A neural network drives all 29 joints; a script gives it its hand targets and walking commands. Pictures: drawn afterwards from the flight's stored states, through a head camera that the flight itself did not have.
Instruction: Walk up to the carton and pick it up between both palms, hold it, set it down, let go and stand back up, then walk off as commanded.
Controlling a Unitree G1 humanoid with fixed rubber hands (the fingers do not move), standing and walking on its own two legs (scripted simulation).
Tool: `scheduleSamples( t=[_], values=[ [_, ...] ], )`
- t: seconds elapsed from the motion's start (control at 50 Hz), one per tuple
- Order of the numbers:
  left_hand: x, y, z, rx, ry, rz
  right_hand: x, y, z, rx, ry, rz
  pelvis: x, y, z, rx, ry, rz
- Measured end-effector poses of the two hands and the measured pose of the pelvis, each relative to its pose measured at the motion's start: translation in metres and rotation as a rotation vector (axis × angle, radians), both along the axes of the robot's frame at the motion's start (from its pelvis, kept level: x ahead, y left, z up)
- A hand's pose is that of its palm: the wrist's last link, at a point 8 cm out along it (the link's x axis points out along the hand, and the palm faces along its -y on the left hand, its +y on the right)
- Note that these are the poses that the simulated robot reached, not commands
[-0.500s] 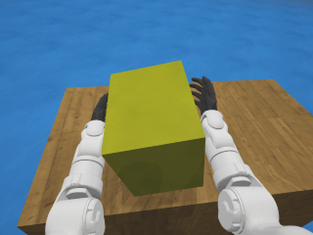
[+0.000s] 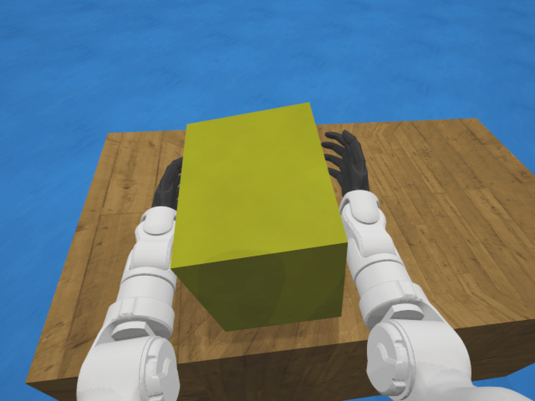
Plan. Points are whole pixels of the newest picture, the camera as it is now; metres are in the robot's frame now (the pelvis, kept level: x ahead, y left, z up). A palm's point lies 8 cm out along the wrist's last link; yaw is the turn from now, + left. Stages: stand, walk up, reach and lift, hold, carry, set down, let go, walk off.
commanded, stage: set down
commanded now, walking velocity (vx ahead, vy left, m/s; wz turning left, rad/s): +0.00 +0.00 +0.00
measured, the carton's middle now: (265, 222) +0.38 +0.00 +0.06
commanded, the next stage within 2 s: none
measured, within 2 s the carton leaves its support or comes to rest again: neither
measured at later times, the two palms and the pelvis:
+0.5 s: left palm (170, 221) +0.40 +0.15 +0.05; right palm (345, 197) +0.40 -0.13 +0.10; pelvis +0.00 +0.00 +0.00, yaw +0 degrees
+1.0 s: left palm (176, 230) +0.41 +0.15 +0.01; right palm (337, 206) +0.42 -0.13 +0.06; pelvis +0.02 +0.00 +0.00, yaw +0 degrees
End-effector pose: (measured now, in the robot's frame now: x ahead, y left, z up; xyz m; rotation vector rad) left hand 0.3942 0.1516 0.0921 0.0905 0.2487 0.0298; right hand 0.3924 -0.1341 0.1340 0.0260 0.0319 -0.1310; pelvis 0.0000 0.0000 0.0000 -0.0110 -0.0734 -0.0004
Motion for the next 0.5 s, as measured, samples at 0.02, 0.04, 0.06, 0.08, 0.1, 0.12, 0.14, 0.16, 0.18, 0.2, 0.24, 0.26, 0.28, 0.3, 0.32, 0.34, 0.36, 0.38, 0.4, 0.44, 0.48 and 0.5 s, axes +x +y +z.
scheduleSamples(
  t=[0.02,0.04,0.06,0.08,0.1,0.12,0.14,0.16,0.18,0.2,0.24,0.26,0.28,0.3,0.32,0.34,0.36,0.38,0.4,0.44,0.48,0.5],
  values=[
    [0.0,0.0,-0.001,-0.003,0.002,0.0,0.0,0.0,-0.001,-0.002,0.002,0.0,0.0,0.0,0.0,0.0,0.001,0.0],
    [0.0,0.0,-0.003,-0.005,0.005,0.0,0.0,0.0,-0.003,-0.003,0.005,0.0,0.0,0.0,0.0,0.0,0.003,0.0],
    [0.0,0.0,-0.005,-0.006,0.007,0.0,0.0,0.0,-0.004,-0.005,0.008,0.001,0.0,0.0,0.0,0.0,0.004,0.0],
    [-0.001,0.0,-0.006,-0.008,0.009,0.0,-0.001,0.0,-0.005,-0.006,0.009,0.001,0.0,0.0,0.0,0.0,0.007,0.0],
    [-0.001,0.0,-0.008,-0.01,0.01,0.0,-0.001,0.0,-0.007,-0.008,0.011,0.002,-0.001,0.0,0.0,0.0,0.009,0.0],
    [-0.001,0.0,-0.009,-0.011,0.011,0.0,-0.001,0.0,-0.008,-0.01,0.013,0.002,-0.001,0.0,0.0,0.0,0.012,0.0],
    [-0.001,0.0,-0.011,-0.012,0.014,0.0,-0.001,0.0,-0.01,-0.012,0.015,0.003,-0.001,0.0,0.0,0.0,0.015,0.0],
    [-0.001,0.0,-0.013,-0.014,0.016,0.0,-0.001,0.0,-0.012,-0.013,0.018,0.003,-0.002,0.0,0.0,0.0,0.018,0.0],
    [-0.002,0.0,-0.015,-0.015,0.019,0.0,-0.001,0.0,-0.014,-0.014,0.021,0.003,-0.002,0.0,0.0,0.0,0.022,0.0],
    [-0.002,0.0,-0.017,-0.017,0.022,0.001,-0.001,0.0,-0.016,-0.015,0.025,0.004,-0.002,0.0,0.0,0.0,0.027,0.0],
    [-0.002,0.0,-0.021,-0.019,0.024,0.002,-0.001,0.0,-0.019,-0.019,0.027,0.005,-0.002,0.0,0.0,0.001,0.037,-0.001],
    [-0.002,0.0,-0.022,-0.02,0.024,0.003,-0.001,0.0,-0.02,-0.022,0.027,0.006,-0.002,0.0,0.0,0.001,0.043,-0.001],
    [-0.002,0.0,-0.024,-0.021,0.025,0.003,-0.001,0.0,-0.021,-0.025,0.028,0.008,-0.002,0.0,0.0,0.001,0.048,-0.001],
    [-0.001,0.0,-0.026,-0.023,0.026,0.004,0.0,0.0,-0.022,-0.028,0.03,0.009,-0.002,0.0,0.001,0.001,0.053,-0.001],
    [-0.001,0.001,-0.028,-0.025,0.027,0.005,0.0,0.0,-0.024,-0.031,0.031,0.01,-0.002,0.0,0.001,0.001,0.057,-0.001],
    [-0.001,0.001,-0.029,-0.026,0.03,0.006,0.001,0.0,-0.025,-0.032,0.034,0.011,-0.002,0.0,0.001,0.001,0.062,-0.001],
    [-0.001,0.001,-0.031,-0.028,0.032,0.007,0.001,0.001,-0.026,-0.033,0.037,0.012,-0.002,0.0,0.001,0.001,0.068,-0.001],
    [-0.001,0.001,-0.033,-0.029,0.033,0.008,0.002,0.001,-0.028,-0.035,0.039,0.013,-0.002,0.0,0.001,0.001,0.074,-0.001],
    [0.0,0.001,-0.034,-0.029,0.035,0.009,0.002,0.001,-0.029,-0.037,0.04,0.014,-0.001,0.0,0.001,0.001,0.081,-0.001],
    [0.001,0.002,-0.037,-0.031,0.037,0.011,0.004,0.001,-0.031,-0.042,0.043,0.016,0.0,0.0,0.001,0.001,0.092,-0.001],
    [0.002,0.002,-0.039,-0.032,0.038,0.013,0.006,0.002,-0.033,-0.044,0.045,0.018,0.001,0.0,0.001,0.001,0.102,-0.001],
    [0.002,0.002,-0.041,-0.033,0.04,0.014,0.006,0.002,-0.034,-0.045,0.047,0.019,0.002,0.0,0.001,0.001,0.107,-0.002]
  ],
)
